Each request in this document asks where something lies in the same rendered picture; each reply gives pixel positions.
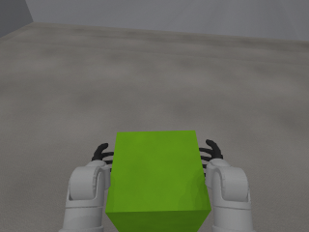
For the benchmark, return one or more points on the carton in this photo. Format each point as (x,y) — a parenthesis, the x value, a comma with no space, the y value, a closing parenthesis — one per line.
(157,182)

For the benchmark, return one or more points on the robot right forearm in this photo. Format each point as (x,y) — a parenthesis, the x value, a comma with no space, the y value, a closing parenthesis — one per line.
(230,197)

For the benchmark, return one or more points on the robot left hand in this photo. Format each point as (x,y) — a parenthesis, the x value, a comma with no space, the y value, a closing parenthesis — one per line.
(99,155)

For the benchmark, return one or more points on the robot left forearm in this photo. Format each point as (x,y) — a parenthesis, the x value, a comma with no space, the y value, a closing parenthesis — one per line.
(85,197)

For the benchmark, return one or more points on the robot right hand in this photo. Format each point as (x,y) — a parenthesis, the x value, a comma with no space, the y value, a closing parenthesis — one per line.
(214,152)

